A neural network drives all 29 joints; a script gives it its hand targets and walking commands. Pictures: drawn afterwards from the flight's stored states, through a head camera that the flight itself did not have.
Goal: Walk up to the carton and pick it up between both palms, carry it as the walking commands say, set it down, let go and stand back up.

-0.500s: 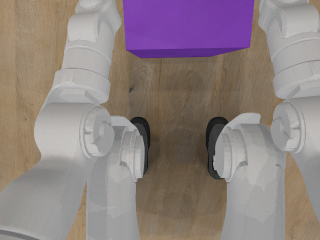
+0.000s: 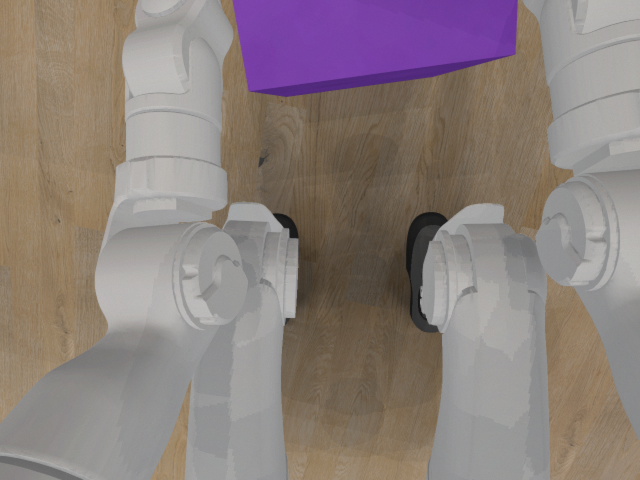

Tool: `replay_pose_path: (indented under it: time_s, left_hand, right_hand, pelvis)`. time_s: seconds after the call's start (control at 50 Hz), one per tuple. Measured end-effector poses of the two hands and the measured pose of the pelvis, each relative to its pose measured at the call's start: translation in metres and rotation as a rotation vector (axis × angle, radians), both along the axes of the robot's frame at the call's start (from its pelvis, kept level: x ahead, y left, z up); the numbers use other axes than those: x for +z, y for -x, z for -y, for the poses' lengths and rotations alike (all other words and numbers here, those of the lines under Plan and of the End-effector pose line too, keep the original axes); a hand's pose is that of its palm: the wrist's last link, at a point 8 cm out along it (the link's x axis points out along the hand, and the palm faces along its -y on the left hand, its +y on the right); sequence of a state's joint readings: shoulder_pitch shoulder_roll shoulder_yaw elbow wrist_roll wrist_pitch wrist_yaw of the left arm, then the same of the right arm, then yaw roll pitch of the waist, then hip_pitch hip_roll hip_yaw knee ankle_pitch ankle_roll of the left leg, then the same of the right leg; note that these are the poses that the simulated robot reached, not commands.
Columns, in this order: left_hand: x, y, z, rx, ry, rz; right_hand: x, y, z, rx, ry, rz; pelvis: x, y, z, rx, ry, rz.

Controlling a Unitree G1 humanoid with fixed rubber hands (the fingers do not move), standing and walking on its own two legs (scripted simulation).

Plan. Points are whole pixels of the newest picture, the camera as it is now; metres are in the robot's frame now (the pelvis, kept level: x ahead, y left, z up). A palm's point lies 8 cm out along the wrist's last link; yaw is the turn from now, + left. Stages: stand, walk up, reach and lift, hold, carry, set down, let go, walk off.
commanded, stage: reach and lift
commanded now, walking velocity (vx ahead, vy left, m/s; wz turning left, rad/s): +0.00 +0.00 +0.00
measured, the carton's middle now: out of the picture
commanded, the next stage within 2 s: none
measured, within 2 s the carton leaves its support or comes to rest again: neither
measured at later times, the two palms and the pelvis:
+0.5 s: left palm out of the picture +0.53 +0.14 -0.08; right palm out of the picture +0.56 -0.15 -0.09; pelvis -0.01 +0.00 +0.04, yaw -1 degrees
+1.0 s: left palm out of the picture +0.51 +0.15 -0.01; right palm out of the picture +0.54 -0.14 -0.02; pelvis -0.02 +0.00 +0.09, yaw -1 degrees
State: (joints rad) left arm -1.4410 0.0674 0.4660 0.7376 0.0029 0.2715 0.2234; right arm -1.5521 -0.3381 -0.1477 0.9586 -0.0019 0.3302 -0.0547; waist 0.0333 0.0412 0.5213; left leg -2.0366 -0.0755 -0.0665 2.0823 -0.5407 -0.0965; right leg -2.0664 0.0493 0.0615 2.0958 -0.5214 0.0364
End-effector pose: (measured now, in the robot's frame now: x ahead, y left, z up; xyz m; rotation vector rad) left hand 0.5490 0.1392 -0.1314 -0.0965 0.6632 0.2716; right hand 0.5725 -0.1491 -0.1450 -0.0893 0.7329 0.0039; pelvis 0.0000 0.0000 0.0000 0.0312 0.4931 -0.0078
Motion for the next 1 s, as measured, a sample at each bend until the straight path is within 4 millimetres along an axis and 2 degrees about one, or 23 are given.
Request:
replay_pose_path:
  time_s: [0.26,0.7,1.0]
  left_hand:
    - [0.019,0.007,0.005,0.009,0.023,0.019]
    - [0.082,0.024,0.000,0.022,0.022,0.047]
    - [0.121,0.036,-0.008,0.032,0.035,0.055]
  right_hand:
    - [0.022,0.007,0.005,-0.019,-0.007,0.016]
    - [0.086,0.021,0.000,-0.038,-0.036,0.041]
    - [0.127,0.032,-0.008,-0.042,-0.040,0.048]
  pelvis:
    - [0.017,0.000,-0.003,-0.004,0.004,0.006]
    - [0.057,0.015,0.000,-0.015,-0.002,0.049]
    - [0.088,0.017,-0.003,-0.013,0.009,0.074]
